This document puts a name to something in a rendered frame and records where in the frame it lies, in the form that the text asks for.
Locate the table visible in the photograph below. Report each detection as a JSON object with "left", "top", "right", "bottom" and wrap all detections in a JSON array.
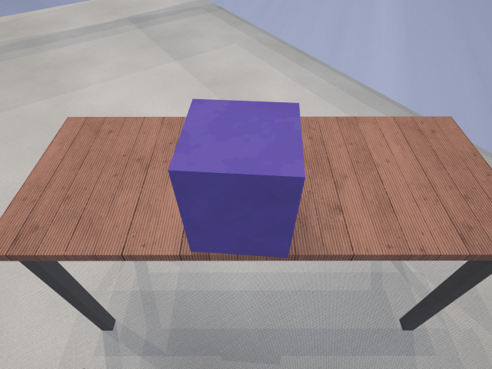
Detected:
[{"left": 0, "top": 116, "right": 492, "bottom": 331}]

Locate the carton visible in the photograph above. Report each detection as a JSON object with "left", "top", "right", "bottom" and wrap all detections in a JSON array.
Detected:
[{"left": 168, "top": 99, "right": 305, "bottom": 258}]

